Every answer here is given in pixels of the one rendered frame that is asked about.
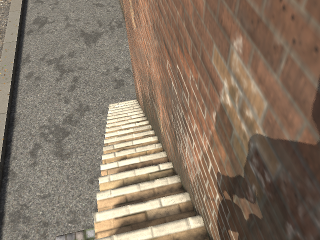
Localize stairs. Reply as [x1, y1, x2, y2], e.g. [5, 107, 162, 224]
[93, 99, 209, 240]

